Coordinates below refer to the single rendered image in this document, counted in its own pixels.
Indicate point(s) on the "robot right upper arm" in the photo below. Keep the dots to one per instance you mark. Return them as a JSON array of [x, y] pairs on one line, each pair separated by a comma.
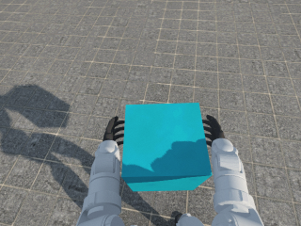
[[227, 218]]

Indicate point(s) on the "robot left forearm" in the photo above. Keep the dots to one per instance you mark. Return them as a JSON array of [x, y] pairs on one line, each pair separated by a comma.
[[103, 189]]

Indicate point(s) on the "left robot hand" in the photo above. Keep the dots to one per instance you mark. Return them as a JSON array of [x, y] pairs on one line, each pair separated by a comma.
[[111, 130]]

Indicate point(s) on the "right robot hand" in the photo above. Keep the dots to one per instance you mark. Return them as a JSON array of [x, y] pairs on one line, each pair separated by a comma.
[[215, 129]]

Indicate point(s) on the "robot right forearm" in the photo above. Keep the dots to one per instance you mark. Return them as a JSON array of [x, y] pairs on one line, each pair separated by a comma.
[[231, 193]]

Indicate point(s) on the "carton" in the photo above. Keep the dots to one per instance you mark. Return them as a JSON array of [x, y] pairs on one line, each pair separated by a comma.
[[164, 147]]

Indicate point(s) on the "robot left upper arm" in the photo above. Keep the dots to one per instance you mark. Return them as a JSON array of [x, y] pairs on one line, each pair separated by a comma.
[[105, 220]]

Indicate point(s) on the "right robot shin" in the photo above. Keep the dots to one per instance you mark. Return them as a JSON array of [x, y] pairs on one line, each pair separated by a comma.
[[185, 215]]

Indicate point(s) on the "robot right thigh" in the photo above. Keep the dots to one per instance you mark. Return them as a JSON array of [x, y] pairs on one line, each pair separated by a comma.
[[189, 221]]

